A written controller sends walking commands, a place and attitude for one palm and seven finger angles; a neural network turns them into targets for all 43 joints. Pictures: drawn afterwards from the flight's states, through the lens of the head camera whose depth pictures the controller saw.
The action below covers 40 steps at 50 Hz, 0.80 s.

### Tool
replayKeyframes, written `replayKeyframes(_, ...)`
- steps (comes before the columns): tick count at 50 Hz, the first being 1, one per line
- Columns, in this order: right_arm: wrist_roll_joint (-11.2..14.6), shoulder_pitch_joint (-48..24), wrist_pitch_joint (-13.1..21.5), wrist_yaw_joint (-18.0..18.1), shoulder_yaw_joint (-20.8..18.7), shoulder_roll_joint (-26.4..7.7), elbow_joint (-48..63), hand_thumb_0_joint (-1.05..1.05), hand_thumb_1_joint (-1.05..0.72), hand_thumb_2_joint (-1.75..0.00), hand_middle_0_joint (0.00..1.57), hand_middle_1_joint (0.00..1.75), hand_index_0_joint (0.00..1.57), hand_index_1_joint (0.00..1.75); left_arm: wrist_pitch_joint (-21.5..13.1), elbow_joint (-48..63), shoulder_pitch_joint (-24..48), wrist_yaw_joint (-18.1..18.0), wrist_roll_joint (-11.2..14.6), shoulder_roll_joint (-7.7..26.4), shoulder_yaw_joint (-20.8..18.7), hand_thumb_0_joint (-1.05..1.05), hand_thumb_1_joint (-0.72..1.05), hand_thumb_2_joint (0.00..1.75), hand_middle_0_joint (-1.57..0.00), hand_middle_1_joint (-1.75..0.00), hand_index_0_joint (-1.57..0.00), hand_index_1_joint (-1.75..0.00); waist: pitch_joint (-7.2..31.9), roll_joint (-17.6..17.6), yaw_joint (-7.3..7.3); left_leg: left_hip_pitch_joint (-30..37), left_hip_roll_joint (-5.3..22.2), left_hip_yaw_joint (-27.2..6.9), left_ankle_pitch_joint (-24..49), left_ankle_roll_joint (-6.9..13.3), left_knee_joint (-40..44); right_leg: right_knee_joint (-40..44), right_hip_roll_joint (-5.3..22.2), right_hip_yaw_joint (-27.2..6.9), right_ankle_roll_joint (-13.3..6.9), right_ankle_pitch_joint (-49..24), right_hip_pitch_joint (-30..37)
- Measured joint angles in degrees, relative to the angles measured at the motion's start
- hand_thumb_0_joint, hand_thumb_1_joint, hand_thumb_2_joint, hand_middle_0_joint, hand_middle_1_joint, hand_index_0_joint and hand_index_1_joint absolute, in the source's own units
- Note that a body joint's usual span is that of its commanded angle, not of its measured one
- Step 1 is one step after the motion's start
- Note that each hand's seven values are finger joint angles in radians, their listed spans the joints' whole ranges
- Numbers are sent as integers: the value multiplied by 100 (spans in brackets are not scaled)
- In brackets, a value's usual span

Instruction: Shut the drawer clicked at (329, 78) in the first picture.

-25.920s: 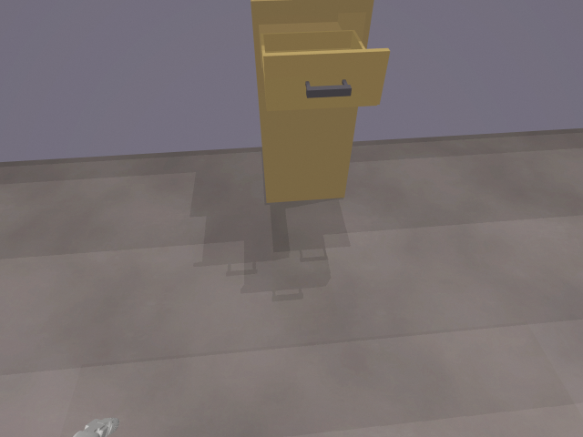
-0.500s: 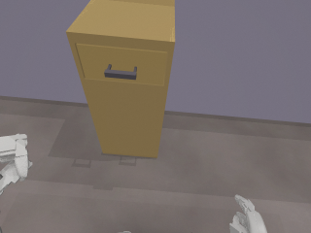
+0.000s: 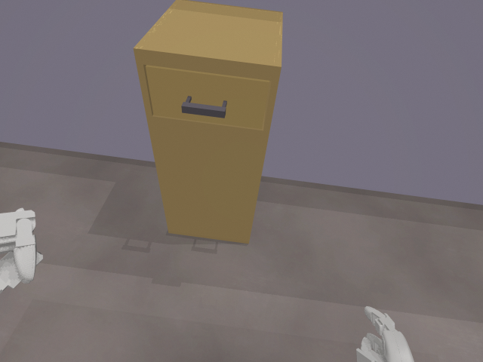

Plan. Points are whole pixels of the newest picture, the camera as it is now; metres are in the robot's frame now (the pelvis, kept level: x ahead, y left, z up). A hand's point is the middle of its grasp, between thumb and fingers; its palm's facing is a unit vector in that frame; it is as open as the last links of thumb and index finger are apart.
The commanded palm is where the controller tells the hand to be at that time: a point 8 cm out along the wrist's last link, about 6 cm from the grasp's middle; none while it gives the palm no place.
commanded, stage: stop stepping back and stand still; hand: left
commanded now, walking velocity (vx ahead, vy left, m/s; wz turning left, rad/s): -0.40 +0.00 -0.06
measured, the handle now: (205, 105) +0.77 +0.14 +0.00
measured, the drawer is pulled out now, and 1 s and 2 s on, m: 0.00 0.00 0.00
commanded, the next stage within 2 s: let the arm hang, fingers relaxed in 1.90 s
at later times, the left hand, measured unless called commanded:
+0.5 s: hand out of the picture +0.09 +0.24 +0.17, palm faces +0.41 -0.83 -0.37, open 3.2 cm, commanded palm +0.03 +0.28 +0.18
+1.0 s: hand out of the picture +0.07 +0.23 +0.16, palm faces +0.40 -0.82 -0.42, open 3.2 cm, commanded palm +0.01 +0.27 +0.18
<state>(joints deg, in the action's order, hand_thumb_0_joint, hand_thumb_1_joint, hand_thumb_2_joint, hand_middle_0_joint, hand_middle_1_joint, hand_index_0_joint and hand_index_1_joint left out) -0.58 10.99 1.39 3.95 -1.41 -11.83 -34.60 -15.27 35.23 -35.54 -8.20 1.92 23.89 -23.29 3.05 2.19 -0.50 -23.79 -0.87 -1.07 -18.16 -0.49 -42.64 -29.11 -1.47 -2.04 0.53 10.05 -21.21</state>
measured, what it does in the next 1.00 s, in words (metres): walks backwards: left foot, then right foot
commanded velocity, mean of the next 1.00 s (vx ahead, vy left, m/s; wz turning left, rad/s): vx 0.10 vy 0.01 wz -0.01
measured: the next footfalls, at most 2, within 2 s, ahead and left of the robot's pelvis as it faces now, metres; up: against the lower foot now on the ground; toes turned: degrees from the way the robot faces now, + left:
left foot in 0.02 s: +0.05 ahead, +0.10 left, +0.00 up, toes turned +0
right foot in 0.30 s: -0.04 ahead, -0.10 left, +0.00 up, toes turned -5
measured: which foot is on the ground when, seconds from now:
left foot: up 0.00-0.00, down 0.02-0.32, up 0.34-0.48, down 0.50-0.70, up 0.72-0.94, down 0.96-1.00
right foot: down 0.00-0.02, up 0.04-0.28, down 0.30-1.00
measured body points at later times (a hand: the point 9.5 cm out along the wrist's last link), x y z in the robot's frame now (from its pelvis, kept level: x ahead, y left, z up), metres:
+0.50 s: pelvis -0.11 +0.00 +0.00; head -0.14 +0.01 +0.45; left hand +0.06 +0.28 +0.19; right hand +0.02 -0.26 -0.08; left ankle -0.10 +0.11 -0.73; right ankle -0.10 -0.13 -0.73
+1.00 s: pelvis -0.11 -0.01 +0.00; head -0.12 +0.00 +0.45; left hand +0.04 +0.27 +0.18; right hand +0.03 -0.26 -0.08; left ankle -0.10 +0.11 -0.73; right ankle -0.08 -0.10 -0.73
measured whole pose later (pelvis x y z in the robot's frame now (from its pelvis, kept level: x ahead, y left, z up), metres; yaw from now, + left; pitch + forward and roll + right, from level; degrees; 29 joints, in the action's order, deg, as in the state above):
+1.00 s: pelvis -0.11 -0.01 +0.00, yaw +0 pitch +0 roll +0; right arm -0.8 14.7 6.5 4.7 0.0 -13.2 -37.1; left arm -12.0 30.2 -35.1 -8.8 0.4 19.8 -19.3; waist 1.1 0.9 -0.2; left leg -14.9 1.1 2.6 -14.6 1.1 -29.9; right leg -30.2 0.0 5.9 -2.2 13.7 -16.4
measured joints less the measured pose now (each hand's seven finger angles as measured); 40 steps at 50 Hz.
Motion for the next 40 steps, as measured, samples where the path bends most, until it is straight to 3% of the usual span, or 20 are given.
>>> replayKeyframes(1, 12, 26, 21, 32, 23, -74, 61, 1, -90, -90, 20, 30, 20, 30, 2, -33, 79, -19, 9, -54, -5, 1, 88, 90, -140, -160, -141, -160, -5, -80, -40, 304, 94, -35, 124, 68, 673, -124, -23, 74, 34, 14, -137)
replayKeyframes(3, -14, -87, 119, 70, -16, 3, -22, 1, -90, -90, 20, 30, 20, 30, 7, -256, 406, -36, -28, -51, -3, 1, 88, 90, -140, -160, -141, -160, -224, 79, -102, 200, -76, -27, 155, 256, 823, -848, 32, -74, 23, 512, -505)
replayKeyframes(5, -60, -152, 262, 5, 19, 134, -75, 1, -90, -90, 20, 30, 20, 30, 56, -400, 498, -27, -12, -58, 1, 1, 89, 90, -140, -160, -141, -160, -418, 189, -17, 166, -88, 62, 454, 268, 940, -1710, -107, -208, -2, 1153, -784)
replayKeyframes(8, -100, -86, 524, -144, 141, 286, -33, 2, -90, -90, 20, 30, 20, 30, 219, -121, 225, 13, 32, -73, 61, 1, 89, 90, -140, -160, -140, -160, -516, 135, 12, 171, 73, 88, 793, 224, 1223, -2360, -257, -58, 25, 1538, -828)
replayKeyframes(12, -41, 117, 686, -256, 308, 412, 85, 2, -90, -90, 20, 30, 20, 30, 280, 581, -318, 1, 40, 19, 141, 1, 89, 90, -140, -160, -140, -160, -432, 80, 41, 193, 253, 166, 1026, 156, 1436, -1423, -109, 218, 55, 1567, -76)
replayKeyframes(15, -38, 217, 599, -217, 395, 441, 129, 1, -90, -90, 20, 30, 20, 30, 271, 656, -484, -43, -3, 208, 23, 1, 89, 90, -140, -160, -140, -160, -209, 95, -14, 33, 226, 233, 941, 89, 1310, -142, 64, 296, -104, 1418, 719)
replayKeyframes(16, -38, 174, 527, -195, 386, 398, 86, 1, -90, -90, 20, 30, 20, 30, 273, 528, -405, -37, -4, 182, 37, 1, 88, 90, -140, -160, -140, -160, -204, -5, -24, -50, 247, 181, 686, 50, 1134, -5, 27, 319, -156, 1019, 733)
replayKeyframes(18, -38, 131, 378, -140, 341, 279, -68, 1, -89, -90, 20, 30, 20, 30, 336, 212, -197, -31, 30, 122, 97, 1, 88, 90, -140, -160, -141, -160, -172, -136, -28, -201, 182, 73, 199, -10, 466, 13, 19, 351, -220, 570, 720)
replayKeyframes(21, 3, 262, 225, -60, 263, 102, -296, 2, -90, -90, 20, 30, 20, 30, 452, -195, 32, -56, 42, -15, 131, 1, 88, 90, -140, -160, -141, -160, 86, -85, 9, -144, 75, 165, -58, 32, -311, -26, 172, 355, -227, 583, 660)
replayKeyframes(23, 20, 395, 213, 12, 227, -33, -336, 2, -90, -90, 20, 30, 20, 30, 480, -376, 58, -100, 34, -162, 140, 1, 88, 90, -140, -160, -141, -160, 267, -68, -1, 242, 135, 264, -158, 114, 20, -116, 279, 459, -191, 663, 577)
replayKeyframes(25, 33, 502, 301, 92, 166, -219, -270, 2, -90, -90, 20, 30, 20, 30, 497, -446, 102, -131, 17, -317, 208, 1, 88, 90, -140, -160, -141, -160, 336, -203, -76, 725, 244, 178, -314, 212, 861, -368, 276, 631, -124, 781, 419)
replayKeyframes(27, 35, 466, 387, 146, 102, -203, -309, 2, -90, -90, 20, 30, 20, 30, 516, -552, 258, -150, -27, -370, 263, 1, 89, 90, -140, -160, -141, -160, 184, -37, -154, 715, 112, 185, -27, 174, 877, -887, 342, 511, -96, 1119, 230)
replayKeyframes(30, 1, 512, 552, 102, 135, -50, -289, 2, -90, -90, 20, 30, 20, 30, 550, -580, 276, -126, -87, -339, 295, 1, 89, 90, -140, -160, -141, -160, 25, 147, -214, 874, 50, 215, 208, 112, 1057, -1566, 224, 409, -81, 1512, 19)
replayKeyframes(32, -11, 578, 657, 40, 196, 43, -237, 2, -90, -90, 20, 30, 20, 30, 548, -414, 174, -113, -112, -229, 281, 1, 89, 90, -140, -160, -141, -160, -41, 156, -262, 946, 86, 157, 302, 62, 1175, -1377, 141, 503, -70, 1489, 84)
replayKeyframes(34, -6, 624, 703, -26, 263, 94, -161, 2, -90, -90, 20, 30, 20, 30, 480, -186, 7, -114, -125, -88, 225, 1, 89, 90, -140, -160, -140, -160, -90, 133, -256, 913, 130, 134, 273, 0, 1086, -653, 104, 600, -78, 1228, 353)
replayKeyframes(36, -11, 583, 651, -70, 270, 88, -137, 2, -90, -90, 20, 30, 20, 30, 366, -62, -88, -89, -147, 0, 190, 1, 89, 90, -140, -160, -140, -160, -159, -2, -213, 705, 206, 84, -84, 32, 646, -394, 12, 673, -283, 463, 387)
replayKeyframes(38, -11, 506, 527, -75, 213, 65, -241, 2, -90, -90, 20, 30, 20, 30, 296, -89, -34, -34, -145, 9, 233, 1, 88, 90, -140, -160, -140, -160, -198, -115, -155, 314, 177, 44, -465, 89, -281, -397, -24, 747, -446, 354, 368)
replayKeyframes(40, -9, 471, 412, -80, 170, 30, -363, 2, -90, -90, 20, 30, 20, 30, 233, -236, 17, 6, -144, -61, 238, 1, 88, 90, -140, -160, -141, -160, -136, -147, -79, 2, 110, 119, -448, 103, -1004, -250, 0, 743, -477, 345, 399)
